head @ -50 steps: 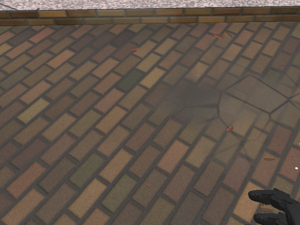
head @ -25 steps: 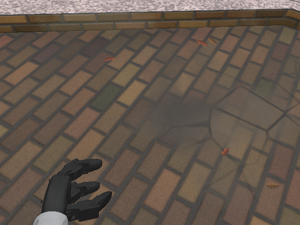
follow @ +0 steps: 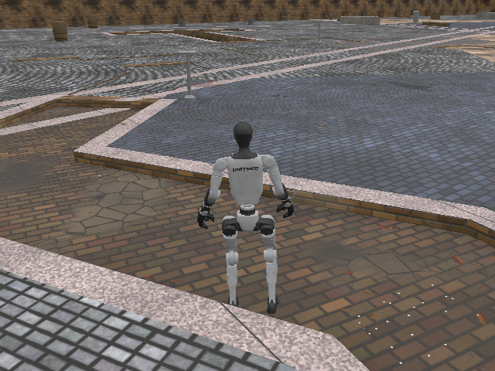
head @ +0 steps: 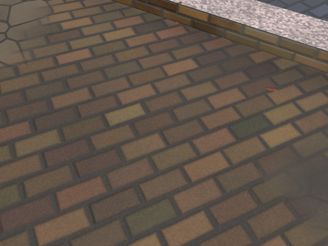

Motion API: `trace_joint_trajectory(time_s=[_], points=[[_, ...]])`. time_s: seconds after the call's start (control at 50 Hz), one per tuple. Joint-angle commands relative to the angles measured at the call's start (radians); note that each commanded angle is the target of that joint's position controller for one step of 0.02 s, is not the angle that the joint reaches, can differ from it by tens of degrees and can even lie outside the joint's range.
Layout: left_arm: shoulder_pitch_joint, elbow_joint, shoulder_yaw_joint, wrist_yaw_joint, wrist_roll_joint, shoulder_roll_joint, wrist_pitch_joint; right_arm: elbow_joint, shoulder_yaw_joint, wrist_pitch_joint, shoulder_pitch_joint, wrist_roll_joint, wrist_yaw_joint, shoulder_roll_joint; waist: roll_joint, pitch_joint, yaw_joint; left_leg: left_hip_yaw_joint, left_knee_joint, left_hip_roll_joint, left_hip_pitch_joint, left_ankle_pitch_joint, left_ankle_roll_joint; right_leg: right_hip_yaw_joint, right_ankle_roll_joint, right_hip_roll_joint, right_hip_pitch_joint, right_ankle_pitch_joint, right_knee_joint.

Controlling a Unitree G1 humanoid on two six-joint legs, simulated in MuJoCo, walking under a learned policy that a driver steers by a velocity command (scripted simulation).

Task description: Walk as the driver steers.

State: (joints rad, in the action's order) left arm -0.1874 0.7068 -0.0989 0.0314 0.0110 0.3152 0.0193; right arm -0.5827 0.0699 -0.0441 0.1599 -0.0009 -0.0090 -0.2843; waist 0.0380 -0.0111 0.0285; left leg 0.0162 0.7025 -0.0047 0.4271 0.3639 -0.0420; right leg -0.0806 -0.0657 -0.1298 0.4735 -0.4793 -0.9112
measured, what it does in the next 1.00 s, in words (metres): walks ahead, turning right: right foot, then left foot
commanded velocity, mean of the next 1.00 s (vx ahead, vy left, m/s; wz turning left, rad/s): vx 0.00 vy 0.00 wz -0.46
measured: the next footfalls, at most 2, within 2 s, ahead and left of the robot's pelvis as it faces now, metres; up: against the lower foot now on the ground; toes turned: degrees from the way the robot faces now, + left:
right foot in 0.50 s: +0.05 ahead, -0.14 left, +0.00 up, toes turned -19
left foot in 0.98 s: +0.25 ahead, +0.00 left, +0.00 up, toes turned -37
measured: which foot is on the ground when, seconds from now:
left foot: down 0.00-0.50, up 0.52-0.96, down 0.98-1.00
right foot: up 0.00-0.48, down 0.50-1.00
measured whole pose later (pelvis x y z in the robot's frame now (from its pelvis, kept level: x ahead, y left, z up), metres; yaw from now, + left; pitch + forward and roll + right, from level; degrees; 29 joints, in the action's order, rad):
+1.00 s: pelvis +0.11 -0.06 +0.01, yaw -33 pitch +3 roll +0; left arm -0.15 0.65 -0.04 0.02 0.01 0.25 0.03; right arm -0.66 0.07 0.01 0.12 -0.01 -0.01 -0.25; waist -0.02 -0.01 -0.01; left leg -0.07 0.57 -0.02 0.38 0.22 0.03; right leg 0.22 0.05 0.13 0.25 -0.40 -0.63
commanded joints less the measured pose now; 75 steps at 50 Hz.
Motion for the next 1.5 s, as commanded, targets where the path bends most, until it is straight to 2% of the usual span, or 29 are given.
trace_joint_trajectory(time_s=[0.02,0.06,0.12,0.18,0.24,0.34,0.46,0.48,0.5,0.52,0.54,0.56,0.6,0.64,0.76,0.9,0.96,1.0,1.02,1.06,1.16,1.22,1.3,1.32,1.34,1.36,1.38,1.44,1.5], points=[[0.166,-0.145,-0.014,0.013,-0.014,0.102,-0.024,0.043,0.055,0.044,0.146,-0.047,0.003,-0.214,-0.224,-0.148,-0.117,-0.5,-0.312,0.371,-0.401,-0.577,-0.291,0.149,0.004,0.08,0.432,-0.088,-0.42],[0.055,-0.067,-0.01,0.032,0.002,0.078,0.005,0.035,0.012,0.04,-0.002,-0.001,0.018,-0.085,-0.154,-0.125,-0.026,-0.3,-0.281,0.279,-0.273,-0.555,-0.177,0.163,-0.004,0.039,0.312,0.098,-0.35],[-0.087,0.023,0.01,0.001,-0.018,0.005,0.025,-0.024,-0.024,0.056,-0.036,-0.024,0.019,0.015,-0.155,-0.125,0.027,-0.094,-0.309,0.19,-0.125,-0.454,-0.122,0.148,-0.021,0.056,0.046,0.263,-0.197],[0.066,-0.051,0.022,-0.007,-0.022,0.008,0.013,-0.027,0.0,0.059,-0.034,-0.042,0.042,-0.055,-0.173,-0.056,-0.025,-0.094,-0.342,0.229,-0.146,-0.391,-0.136,0.149,-0.022,0.062,0.032,0.258,0.008],[0.095,-0.104,0.009,-0.011,-0.024,0.055,0.011,-0.04,0.036,0.04,0.044,-0.024,0.059,-0.129,-0.173,-0.039,-0.067,-0.169,-0.333,0.332,-0.276,-0.453,-0.198,0.11,-0.024,0.062,0.148,0.105,-0.04],[0.102,-0.146,0.016,-0.028,-0.027,0.003,0.029,-0.036,0.051,0.027,0.032,-0.01,0.064,-0.115,-0.14,-0.04,-0.07,-0.142,-0.301,0.382,-0.349,-0.591,-0.207,0.09,-0.004,0.043,0.208,0.033,-0.065],[0.062,-0.156,0.0,-0.059,-0.046,0.007,0.04,-0.047,0.07,0.022,-0.015,0.016,0.052,-0.141,-0.18,-0.103,-0.03,0.04,-0.165,0.352,-0.304,-0.547,-0.083,-0.036,0.075,0.127,-0.063,0.162,0.254],[0.009,-0.136,-0.014,-0.053,-0.045,0.022,0.041,-0.06,0.068,0.024,0.002,0.022,0.047,-0.127,-0.15,-0.119,-0.005,0.099,-0.07,0.324,-0.241,-0.487,-0.033,-0.038,0.105,0.157,-0.195,0.264,0.363],[-0.083,-0.117,-0.049,-0.038,-0.045,0.113,0.038,-0.058,0.061,0.03,0.023,0.005,0.039,-0.092,-0.014,-0.149,0.03,0.182,0.17,0.242,-0.031,-0.359,0.054,0.117,0.173,0.095,-0.448,0.559,0.427],[-0.121,-0.143,-0.084,-0.031,-0.026,0.289,0.022,0.037,0.03,0.045,-0.06,-0.047,0.031,-0.009,0.326,-0.164,0.01,0.161,0.564,0.056,0.401,0.343,0.147,0.603,0.363,-0.177,-0.679,1.094,0.402],[-0.168,-0.155,-0.073,-0.046,0.019,0.263,0.004,0.048,0.035,0.067,-0.149,-0.025,0.025,-0.049,0.207,-0.305,0.106,-0.077,0.692,0.008,0.483,0.383,0.15,0.699,0.502,-0.266,-0.697,1.06,0.477],[-0.115,-0.151,-0.062,-0.047,0.019,0.24,-0.01,0.058,0.043,0.071,-0.186,-0.001,0.029,-0.085,0.104,-0.234,0.075,-0.112,0.713,0.017,0.503,0.3,0.134,0.615,0.468,-0.221,-0.656,1.006,0.481],[0.021,-0.163,-0.042,-0.023,-0.047,0.172,0.004,0.036,0.053,0.063,-0.151,-0.022,0.053,-0.113,-0.009,-0.126,-0.009,-0.123,0.592,0.047,0.481,0.114,0.124,0.485,0.353,-0.116,-0.519,0.879,0.481],[0.086,-0.186,-0.038,-0.006,-0.048,0.173,0.02,0.027,0.055,0.051,-0.107,-0.029,0.053,-0.105,0.022,-0.111,-0.054,-0.111,0.535,0.022,0.372,0.0,0.133,0.441,0.31,-0.058,-0.395,0.867,0.485],[0.052,-0.164,-0.03,0.015,-0.041,0.165,0.026,0.018,0.028,0.051,-0.118,-0.023,0.034,-0.051,0.051,-0.128,-0.03,-0.109,0.265,-0.019,0.259,-0.165,0.146,0.432,0.262,0.004,-0.324,0.726,0.446],[0.034,-0.144,-0.003,-0.002,-0.019,0.133,0.026,0.043,0.025,0.066,-0.173,-0.007,0.016,-0.065,0.123,-0.094,0.008,-0.103,0.089,-0.011,0.126,-0.053,0.107,0.536,0.278,-0.009,-0.297,0.678,0.408],[0.064,-0.12,0.045,-0.014,-0.009,0.016,0.008,0.006,0.009,0.081,-0.086,-0.007,-0.011,-0.02,0.115,-0.102,-0.049,-0.067,-0.226,0.015,-0.169,-0.243,0.066,0.458,0.233,0.03,-0.219,0.609,0.412],[-0.086,-0.085,0.041,-0.021,0.039,0.016,-0.025,0.031,0.028,0.083,-0.104,-0.018,-0.007,-0.122,-0.043,-0.122,0.039,-0.242,-0.224,0.124,-0.348,-0.729,-0.011,0.349,0.134,0.148,-0.174,0.314,0.348],[-0.131,-0.075,0.033,-0.02,0.029,0.03,-0.032,0.021,0.029,0.076,-0.14,-0.025,-0.007,-0.117,-0.183,-0.134,0.087,-0.289,-0.201,0.148,-0.305,-0.665,-0.102,0.288,0.081,0.168,-0.194,0.228,0.372],[-0.003,-0.093,0.005,-0.007,0.014,0.107,-0.023,0.034,0.043,0.066,-0.123,0.013,-0.012,-0.122,-0.193,-0.085,0.007,-0.342,-0.232,0.116,-0.235,-0.573,-0.129,0.222,0.057,0.197,-0.201,0.195,0.315],[0.042,-0.132,-0.002,-0.012,-0.004,0.025,-0.01,0.026,0.065,0.053,0.007,0.019,0.002,-0.164,-0.246,-0.125,-0.031,-0.602,-0.265,0.217,-0.357,-0.616,-0.231,0.179,0.032,0.239,-0.024,-0.131,0.121],[0.065,-0.131,-0.004,-0.02,-0.018,0.019,-0.023,0.021,0.081,0.032,-0.001,0.029,0.023,-0.192,-0.183,-0.133,-0.037,-0.613,-0.281,0.194,-0.379,-0.546,-0.188,0.224,0.027,0.216,0.02,-0.096,0.155],[-0.04,-0.076,-0.016,-0.044,-0.021,0.022,-0.039,0.056,0.083,-0.017,-0.131,0.052,0.04,-0.193,-0.165,-0.135,0.036,-0.514,-0.265,0.07,-0.126,-0.287,-0.089,0.163,0.051,0.231,-0.303,0.229,0.503],[-0.094,-0.061,-0.038,-0.038,-0.012,0.085,-0.032,0.063,0.069,-0.017,-0.124,0.048,0.041,-0.151,-0.083,-0.131,0.043,-0.45,-0.162,-0.004,0.053,-0.07,-0.025,0.279,0.098,0.102,-0.464,0.254,0.577],[-0.052,-0.085,-0.052,-0.031,0.016,0.181,-0.023,0.069,0.053,-0.009,-0.069,0.053,0.038,-0.096,0.214,-0.086,-0.006,-0.262,0.095,-0.166,0.251,0.202,0.034,0.595,0.221,-0.154,-0.482,0.261,0.669],[0.003,-0.12,-0.041,-0.029,0.049,0.145,-0.033,0.055,0.076,0.009,-0.024,0.03,0.036,-0.177,0.16,-0.049,-0.032,-0.262,0.302,-0.067,0.259,0.225,0.07,0.648,0.303,-0.27,-0.375,0.357,0.66],[0.067,-0.14,-0.023,-0.018,0.04,0.098,-0.037,0.027,0.091,0.01,0.007,0.029,0.031,-0.219,0.083,-0.02,-0.064,-0.228,0.394,-0.031,0.245,0.161,0.088,0.536,0.299,-0.234,-0.336,0.416,0.641],[0.118,-0.151,-0.009,0.01,0.005,0.06,-0.036,-0.019,0.079,-0.005,0.053,0.031,0.023,-0.166,0.051,0.01,-0.058,-0.166,0.51,0.014,0.298,-0.038,0.131,0.275,0.226,-0.091,-0.365,0.525,0.599],[0.035,-0.136,-0.012,0.02,0.015,0.078,-0.023,0.022,0.057,-0.008,-0.014,0.04,0.009,-0.127,0.055,0.006,-0.007,-0.081,0.472,0.05,0.328,-0.071,0.164,0.168,0.254,-0.093,-0.423,0.707,0.59]])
